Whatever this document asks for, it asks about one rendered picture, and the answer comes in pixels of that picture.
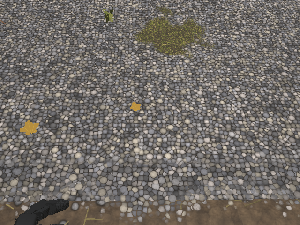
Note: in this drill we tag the left robot hand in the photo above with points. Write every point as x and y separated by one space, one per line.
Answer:
40 210

